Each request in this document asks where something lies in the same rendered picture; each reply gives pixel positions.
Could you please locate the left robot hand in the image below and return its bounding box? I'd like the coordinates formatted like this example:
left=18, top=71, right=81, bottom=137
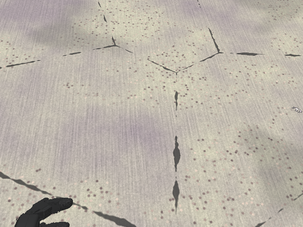
left=14, top=198, right=73, bottom=227

